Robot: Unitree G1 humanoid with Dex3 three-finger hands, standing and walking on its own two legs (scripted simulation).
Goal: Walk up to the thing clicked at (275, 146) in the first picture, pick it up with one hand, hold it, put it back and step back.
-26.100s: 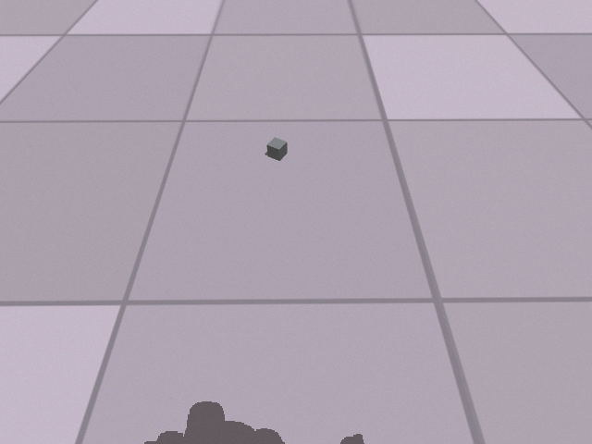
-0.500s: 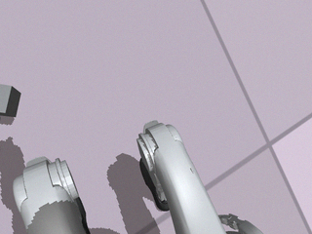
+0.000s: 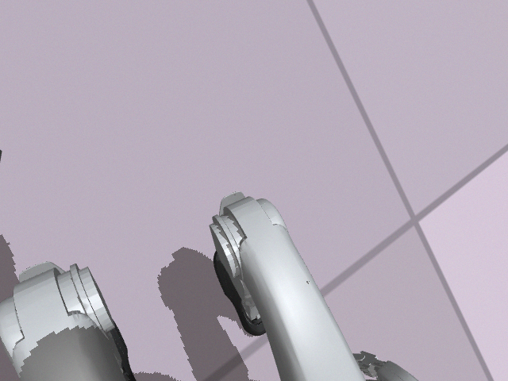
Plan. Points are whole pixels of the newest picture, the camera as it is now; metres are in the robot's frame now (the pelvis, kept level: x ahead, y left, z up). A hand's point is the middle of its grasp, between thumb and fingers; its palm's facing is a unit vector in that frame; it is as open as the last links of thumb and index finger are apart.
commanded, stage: rise first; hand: left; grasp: from above
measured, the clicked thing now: out of the picture +0.50 +0.29 -0.29
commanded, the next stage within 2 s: none
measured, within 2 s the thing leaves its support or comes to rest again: neither
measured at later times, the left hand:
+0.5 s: hand out of the picture +0.46 +0.32 -0.19, palm faces -0.09 -0.43 -0.90, open 14.3 cm
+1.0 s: hand out of the picture +0.46 +0.32 -0.20, palm faces -0.11 -0.44 -0.89, open 14.2 cm
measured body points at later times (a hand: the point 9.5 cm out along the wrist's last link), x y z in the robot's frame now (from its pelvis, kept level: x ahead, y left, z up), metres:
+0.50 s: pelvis +0.01 +0.00 +0.01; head +0.28 +0.08 +0.35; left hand +0.47 +0.34 -0.14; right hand -0.01 -0.27 -0.06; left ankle +0.07 +0.14 -0.30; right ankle +0.12 -0.14 -0.30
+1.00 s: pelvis +0.01 +0.00 +0.01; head +0.29 +0.08 +0.34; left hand +0.47 +0.33 -0.15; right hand +0.00 -0.26 -0.06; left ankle +0.07 +0.14 -0.30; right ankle +0.12 -0.14 -0.30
